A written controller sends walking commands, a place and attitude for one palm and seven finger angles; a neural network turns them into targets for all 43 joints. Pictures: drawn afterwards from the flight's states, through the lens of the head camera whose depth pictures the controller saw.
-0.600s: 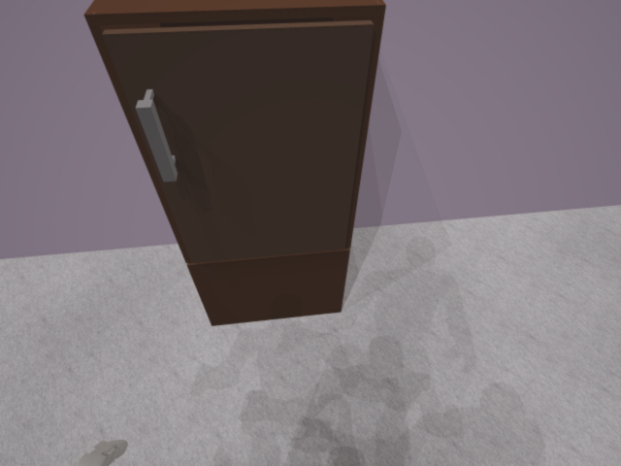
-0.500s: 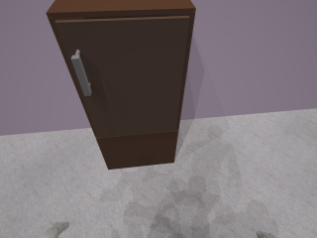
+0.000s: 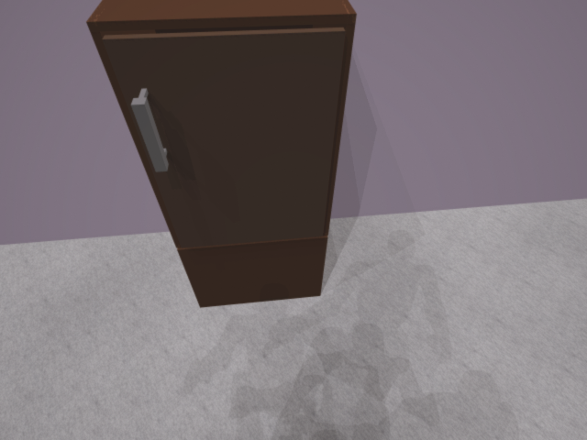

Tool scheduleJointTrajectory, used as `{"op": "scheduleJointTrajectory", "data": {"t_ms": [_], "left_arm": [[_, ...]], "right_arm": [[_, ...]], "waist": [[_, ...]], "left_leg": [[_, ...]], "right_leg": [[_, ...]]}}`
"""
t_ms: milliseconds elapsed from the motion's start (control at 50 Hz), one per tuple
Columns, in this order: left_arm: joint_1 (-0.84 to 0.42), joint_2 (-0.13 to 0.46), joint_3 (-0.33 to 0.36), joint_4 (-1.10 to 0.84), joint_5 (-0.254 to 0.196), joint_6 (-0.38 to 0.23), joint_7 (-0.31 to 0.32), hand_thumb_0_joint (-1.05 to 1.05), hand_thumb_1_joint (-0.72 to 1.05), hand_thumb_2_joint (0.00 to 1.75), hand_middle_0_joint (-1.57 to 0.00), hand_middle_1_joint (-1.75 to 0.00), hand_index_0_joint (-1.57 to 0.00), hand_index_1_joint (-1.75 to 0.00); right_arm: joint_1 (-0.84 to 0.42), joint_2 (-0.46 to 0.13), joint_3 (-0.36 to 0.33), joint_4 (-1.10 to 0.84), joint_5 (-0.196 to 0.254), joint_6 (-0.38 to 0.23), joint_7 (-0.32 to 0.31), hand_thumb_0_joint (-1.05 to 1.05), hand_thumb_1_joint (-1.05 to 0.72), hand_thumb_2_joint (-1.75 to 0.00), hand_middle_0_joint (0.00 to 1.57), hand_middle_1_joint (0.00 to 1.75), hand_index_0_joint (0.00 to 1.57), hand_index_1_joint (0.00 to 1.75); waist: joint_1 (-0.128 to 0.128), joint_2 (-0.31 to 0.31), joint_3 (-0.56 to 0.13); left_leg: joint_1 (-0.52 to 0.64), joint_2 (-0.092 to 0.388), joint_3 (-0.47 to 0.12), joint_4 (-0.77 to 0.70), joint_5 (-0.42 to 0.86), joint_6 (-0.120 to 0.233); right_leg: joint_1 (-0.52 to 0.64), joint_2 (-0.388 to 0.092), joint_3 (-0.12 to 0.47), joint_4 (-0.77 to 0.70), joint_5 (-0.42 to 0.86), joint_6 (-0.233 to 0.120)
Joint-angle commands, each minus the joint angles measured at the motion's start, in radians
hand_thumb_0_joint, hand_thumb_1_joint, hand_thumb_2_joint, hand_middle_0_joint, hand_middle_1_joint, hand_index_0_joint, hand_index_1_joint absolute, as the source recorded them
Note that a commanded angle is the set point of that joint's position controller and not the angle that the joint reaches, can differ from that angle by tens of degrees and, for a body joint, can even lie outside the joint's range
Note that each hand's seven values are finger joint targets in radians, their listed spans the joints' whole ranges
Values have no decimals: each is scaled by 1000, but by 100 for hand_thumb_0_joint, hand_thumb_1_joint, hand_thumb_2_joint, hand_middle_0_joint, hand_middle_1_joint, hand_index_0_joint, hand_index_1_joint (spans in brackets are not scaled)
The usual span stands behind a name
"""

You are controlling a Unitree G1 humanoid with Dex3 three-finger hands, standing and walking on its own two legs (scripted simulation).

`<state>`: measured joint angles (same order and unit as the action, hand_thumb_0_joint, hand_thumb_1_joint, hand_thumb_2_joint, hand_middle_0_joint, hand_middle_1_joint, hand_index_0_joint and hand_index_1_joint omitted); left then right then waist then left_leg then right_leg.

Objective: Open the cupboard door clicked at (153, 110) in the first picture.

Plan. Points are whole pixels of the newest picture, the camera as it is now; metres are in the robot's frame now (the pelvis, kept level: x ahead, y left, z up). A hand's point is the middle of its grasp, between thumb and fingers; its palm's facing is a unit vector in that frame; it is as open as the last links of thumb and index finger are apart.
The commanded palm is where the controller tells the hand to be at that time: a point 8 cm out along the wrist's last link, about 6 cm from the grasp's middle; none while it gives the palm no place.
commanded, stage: stand and wait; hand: left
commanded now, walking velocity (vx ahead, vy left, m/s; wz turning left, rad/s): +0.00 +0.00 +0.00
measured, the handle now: (153, 131) +0.65 +0.33 +0.06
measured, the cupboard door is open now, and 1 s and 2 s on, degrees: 0 0 0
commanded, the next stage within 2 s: look at it before walking up in 0.28 s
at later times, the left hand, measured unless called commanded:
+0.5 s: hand out of the picture +0.07 +0.24 -0.15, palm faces -0.03 -0.94 -0.34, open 7.4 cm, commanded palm none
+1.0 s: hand out of the picture +0.07 +0.24 -0.15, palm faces -0.03 -0.94 -0.33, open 7.4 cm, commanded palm none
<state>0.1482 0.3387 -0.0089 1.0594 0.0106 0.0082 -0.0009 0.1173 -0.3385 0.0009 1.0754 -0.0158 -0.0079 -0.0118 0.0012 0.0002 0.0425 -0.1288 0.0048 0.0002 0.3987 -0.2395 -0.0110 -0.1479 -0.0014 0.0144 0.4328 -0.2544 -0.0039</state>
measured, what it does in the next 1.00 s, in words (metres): stands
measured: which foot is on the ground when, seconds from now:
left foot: down 0.00-1.00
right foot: down 0.00-1.00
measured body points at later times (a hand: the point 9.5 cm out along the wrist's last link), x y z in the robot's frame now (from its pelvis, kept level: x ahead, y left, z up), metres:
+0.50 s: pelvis -0.01 +0.00 +0.00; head -0.01 -0.01 +0.45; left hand +0.07 +0.29 -0.13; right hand +0.06 -0.30 -0.14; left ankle -0.01 +0.13 -0.74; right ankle -0.01 -0.12 -0.74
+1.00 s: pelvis -0.01 +0.00 +0.00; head +0.00 +0.00 +0.45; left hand +0.07 +0.29 -0.13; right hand +0.07 -0.30 -0.13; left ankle -0.01 +0.13 -0.74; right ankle -0.01 -0.12 -0.74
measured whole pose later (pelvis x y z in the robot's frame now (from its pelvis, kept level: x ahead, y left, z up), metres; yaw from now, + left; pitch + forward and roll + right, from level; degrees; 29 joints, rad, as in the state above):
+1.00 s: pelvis -0.01 +0.00 +0.00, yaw +0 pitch -1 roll +0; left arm 0.13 0.34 0.00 1.10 0.01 -0.01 0.00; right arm 0.12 -0.33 0.00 1.12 -0.01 -0.02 -0.01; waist 0.00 -0.01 0.04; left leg -0.13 0.01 0.00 0.35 -0.20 -0.02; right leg -0.14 0.01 0.01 0.37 -0.21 -0.01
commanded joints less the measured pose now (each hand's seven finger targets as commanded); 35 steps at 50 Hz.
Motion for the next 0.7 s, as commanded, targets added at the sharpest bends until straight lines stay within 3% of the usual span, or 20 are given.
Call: {"op": "scheduleJointTrajectory", "data": {"t_ms": [0, 220, 680], "left_arm": [[-72, 205, 48, -69, -1, -32, 12, 0, 90, 90, -20, -30, -20, -30], [-75, 202, 48, -43, 0, -34, 10, 0, 90, 90, -20, -30, -20, -30], [-72, 204, 51, -36, 2, -38, 10, 0, 90, 90, -20, -30, -20, -30]], "right_arm": [[-60, -193, -37, -60, 5, -25, -8, 0, -90, -90, 20, 30, 20, 30], [-41, -194, -35, -30, 4, -27, -6, 0, -90, -90, 20, 30, 20, 30], [-37, -194, -36, -18, 5, -30, -5, 0, -90, -90, 20, 30, 20, 30]], "waist": [[-1, 0, -77], [-1, -8, -65], [-1, -12, -71]], "left_leg": [[12, 104, -79, -66, 160, 38], [3, 106, -88, -92, 118, 34], [18, 113, -86, -98, 142, 32]], "right_leg": [[1, -115, 95, -87, 188, -28], [-15, -111, 109, -118, 110, -27], [-12, -112, 109, -131, 144, -25]]}}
